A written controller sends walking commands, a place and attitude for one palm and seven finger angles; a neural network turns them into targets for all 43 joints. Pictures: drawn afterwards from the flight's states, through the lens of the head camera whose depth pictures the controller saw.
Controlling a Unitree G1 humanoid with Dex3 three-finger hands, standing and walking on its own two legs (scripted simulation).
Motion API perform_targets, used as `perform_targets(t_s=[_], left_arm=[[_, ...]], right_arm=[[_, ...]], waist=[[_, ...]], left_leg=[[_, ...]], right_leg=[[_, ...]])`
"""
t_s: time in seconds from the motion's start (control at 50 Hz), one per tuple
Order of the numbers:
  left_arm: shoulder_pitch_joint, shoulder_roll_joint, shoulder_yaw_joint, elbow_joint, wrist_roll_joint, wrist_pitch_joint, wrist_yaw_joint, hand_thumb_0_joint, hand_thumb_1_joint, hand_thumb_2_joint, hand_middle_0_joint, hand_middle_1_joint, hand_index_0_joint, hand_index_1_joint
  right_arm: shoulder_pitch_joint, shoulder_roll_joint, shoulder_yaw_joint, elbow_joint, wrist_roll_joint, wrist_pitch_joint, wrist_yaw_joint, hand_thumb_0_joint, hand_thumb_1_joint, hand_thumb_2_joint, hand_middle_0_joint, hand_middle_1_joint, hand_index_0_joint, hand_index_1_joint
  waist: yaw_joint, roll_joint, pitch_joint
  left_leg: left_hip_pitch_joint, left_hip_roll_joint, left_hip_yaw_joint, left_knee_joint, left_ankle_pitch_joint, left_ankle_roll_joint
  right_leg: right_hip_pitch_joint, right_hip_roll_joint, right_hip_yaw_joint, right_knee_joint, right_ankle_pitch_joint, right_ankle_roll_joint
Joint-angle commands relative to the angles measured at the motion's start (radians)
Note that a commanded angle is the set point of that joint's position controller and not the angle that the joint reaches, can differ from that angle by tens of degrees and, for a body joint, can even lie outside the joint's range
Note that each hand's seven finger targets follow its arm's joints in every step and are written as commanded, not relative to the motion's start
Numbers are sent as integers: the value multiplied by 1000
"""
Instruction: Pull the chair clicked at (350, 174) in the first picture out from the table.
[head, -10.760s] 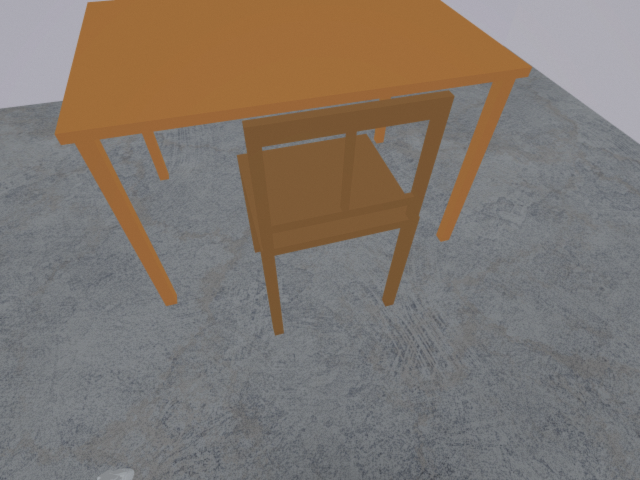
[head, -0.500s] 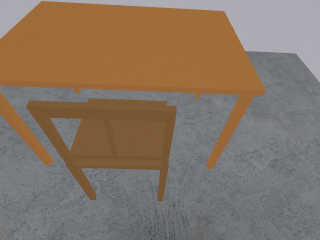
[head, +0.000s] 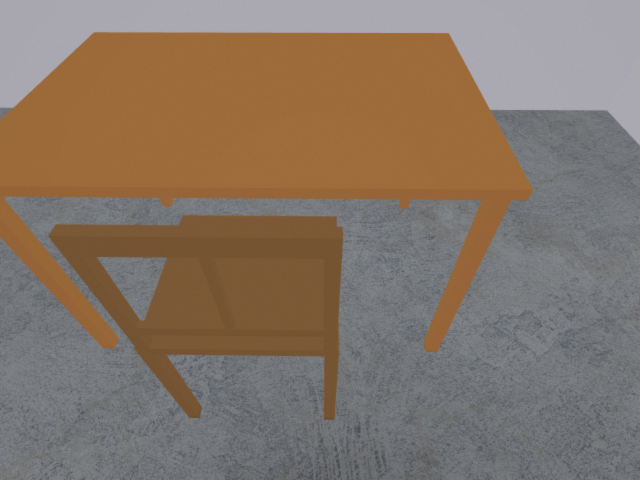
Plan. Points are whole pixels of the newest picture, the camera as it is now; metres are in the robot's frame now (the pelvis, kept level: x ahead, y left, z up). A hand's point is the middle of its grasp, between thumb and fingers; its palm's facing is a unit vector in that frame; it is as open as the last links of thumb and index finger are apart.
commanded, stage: look again from close up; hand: left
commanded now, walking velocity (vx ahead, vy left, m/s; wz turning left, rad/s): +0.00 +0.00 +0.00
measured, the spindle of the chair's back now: (218, 293) +0.44 +0.21 -0.11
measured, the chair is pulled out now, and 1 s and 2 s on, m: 0.00 0.00 0.00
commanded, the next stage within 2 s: raise the hand toward the chair's back in 1.20 s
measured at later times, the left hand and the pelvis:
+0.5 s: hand out of the picture +0.00 +0.21 -0.18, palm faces +0.02 -0.98 -0.22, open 7.4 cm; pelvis -0.03 +0.02 -0.01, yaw -1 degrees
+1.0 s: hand out of the picture -0.04 +0.21 -0.18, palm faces -0.01 -0.98 -0.19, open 7.4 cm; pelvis -0.04 +0.04 +0.00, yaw -2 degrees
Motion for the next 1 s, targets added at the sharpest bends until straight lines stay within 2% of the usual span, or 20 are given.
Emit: perform_targets(t_s=[0.0, 0.02, 0.04, 0.06, 0.08, 0.12, 0.14, 0.2, 0.22, 0.28, 0.32, 0.34, 0.4, 0.42, 0.5, 0.54, 0.66, 0.82, 0.92, 0.98], left_arm=[[78, 77, 11, -17, 5, -12, -4, 0, 900, 900, -200, -300, -200, -300], [78, 210, -6, -91, 5, -27, 7, 0, 900, 900, -200, -300, -200, -300], [138, 145, 1, -82, 8, -26, 2, 0, 900, 900, -200, -300, -200, -300], [121, 138, 5, -77, 10, -37, 0, 0, 900, 900, -200, -300, -200, -300], [116, 149, 2, -89, 9, -39, -2, 0, 900, 900, -200, -300, -200, -300], [111, 152, 4, -109, 9, -43, -2, 0, 900, 900, -200, -300, -200, -300], [107, 149, 5, -107, 8, -44, -1, 0, 900, 900, -200, -300, -200, -300], [98, 148, 9, -107, 10, -43, 0, 0, 900, 900, -200, -300, -200, -300], [101, 136, 1, -111, 10, -38, 1, 0, 900, 900, -200, -300, -200, -300], [87, 147, 10, -112, 11, -32, 1, 0, 900, 900, -200, -300, -200, -300], [92, 138, 4, -119, 11, -26, 2, 0, 900, 900, -200, -300, -200, -300], [95, 138, 5, -114, 11, -24, 3, 0, 900, 900, -200, -300, -200, -300], [75, 156, 13, -122, 13, -20, 2, 0, 900, 900, -200, -300, -200, -300], [81, 138, 5, -125, 13, -16, 2, 0, 900, 900, -200, -300, -200, -300], [61, 151, 9, -135, 14, -10, 1, 0, 900, 900, -200, -300, -200, -300], [66, 134, 3, -134, 14, -4, 1, 0, 900, 900, -200, -300, -200, -300], [70, 132, 4, -133, 15, -3, 0, 0, 900, 900, -200, -300, -200, -300], [86, 120, 3, -111, 14, -2, -1, 0, 900, 900, -200, -300, -200, -300], [101, 106, 0, -91, 14, -1, -1, 0, 900, 900, -200, -300, -200, -300], [117, 94, 0, -79, 15, -4, -1, 0, 900, 900, -200, -300, -200, -300]], right_arm=[[116, -69, -4, 0, 1, -5, -4, 0, -900, -900, 200, 300, 200, 300], [9, -150, -10, -94, -15, 6, 12, 0, -900, -900, 200, 300, 200, 300], [12, -169, -27, -115, -7, -16, 20, 0, -900, -900, 200, 300, 200, 300], [1, -135, -26, -117, -7, -19, 22, 0, -900, -900, 200, 300, 200, 300], [10, -131, -25, -116, -4, -18, 23, 0, -900, -900, 200, 300, 200, 300], [20, -116, -21, -126, -4, -15, 26, 0, -900, -900, 200, 300, 200, 300], [17, -119, -21, -125, -4, -16, 25, 0, -900, -900, 200, 300, 200, 300], [3, -140, -25, -127, 0, -19, 20, 0, -900, -900, 200, 300, 200, 300], [6, -134, -18, -127, -3, -16, 22, 0, -900, -900, 200, 300, 200, 300], [-10, -164, -25, -126, -1, -19, 17, 0, -900, -900, 200, 300, 200, 300], [-10, -163, -20, -126, -3, -19, 18, 0, -900, -900, 200, 300, 200, 300], [-17, -169, -21, -124, -3, -21, 17, 0, -900, -900, 200, 300, 200, 300], [-39, -181, -25, -129, -2, -19, 15, 0, -900, -900, 200, 300, 200, 300], [-31, -166, -19, -127, -3, -18, 18, 0, -900, -900, 200, 300, 200, 300], [-42, -174, -18, -124, -4, -15, 19, 0, -900, -900, 200, 300, 200, 300], [-33, -159, -12, -118, -4, -13, 22, 0, -900, -900, 200, 300, 200, 300], [-18, -157, -9, -101, -3, -17, 22, 0, -900, -900, 200, 300, 200, 300], [21, -140, -5, -66, 1, -16, 20, 0, -900, -900, 200, 300, 200, 300], [40, -128, -4, -47, 4, -14, 19, 0, -900, -900, 200, 300, 200, 300], [48, -116, -4, -36, 4, -14, 18, 0, -900, -900, 200, 300, 200, 300]], waist=[[1, -19, 54], [-6, -77, 130], [33, -93, 127], [9, -79, 77], [1, -41, 24], [-7, -40, -68], [-9, -37, -74], [-12, -43, -19], [-9, -76, -16], [-10, -18, 25], [-2, -21, -6], [0, -9, -2], [2, -28, 30], [5, -23, 17], [5, -15, 59], [9, -13, 64], [11, -28, 56], [8, -19, 49], [7, -7, 73], [7, -31, 85]], left_leg=[[-100, 86, -51, -55, 293, 16], [-160, 14, -61, -33, 339, 34], [-220, 59, -47, 21, 187, 30], [-206, 35, -56, 30, 157, 34], [-178, 24, -53, 41, 128, 34], [-152, 19, -37, 87, 136, 39], [-161, 15, -37, 100, 132, 40], [-176, 30, -50, 96, 181, 43], [-172, 38, -44, 94, 198, 46], [-179, 53, -63, 73, 246, 51], [-154, 69, -62, 69, 323, 53], [-152, 67, -64, 68, 323, 53], [-172, 70, -71, 53, 289, 55], [-160, 73, -66, 46, 296, 53], [-196, 73, -78, 13, 214, 54], [-202, 79, -80, -9, 190, 54], [-196, 81, -81, -23, 207, 56], [-183, 84, -81, -39, 207, 58], [-193, 85, -82, -53, 168, 59], [-201, 77, -78, -46, 143, 61]], right_leg=[[63, -134, 116, -51, 333, -9], [12, -50, 99, 37, 268, -14], [-25, -107, 142, 6, 116, -12], [-6, -134, 188, -9, 172, -32], [11, -149, 203, -24, 127, -39], [45, -154, 219, -25, 141, -48], [45, -160, 211, -24, 138, -49], [8, -156, 182, -2, 229, -45], [13, -143, 172, 6, 251, -40], [-17, -132, 138, 37, 261, -28], [2, -120, 122, 52, 279, -20], [1, -122, 116, 52, 269, -16], [-16, -124, 114, 46, 241, -11], [-10, -121, 116, 41, 228, -7], [-30, -117, 115, 27, 155, 4], [-27, -111, 109, 19, 126, 11], [-17, -118, 101, 23, 145, 18], [-7, -120, 96, 21, 151, 19], [-20, -119, 94, 17, 128, 22], [-27, -124, 106, 10, 134, 19]])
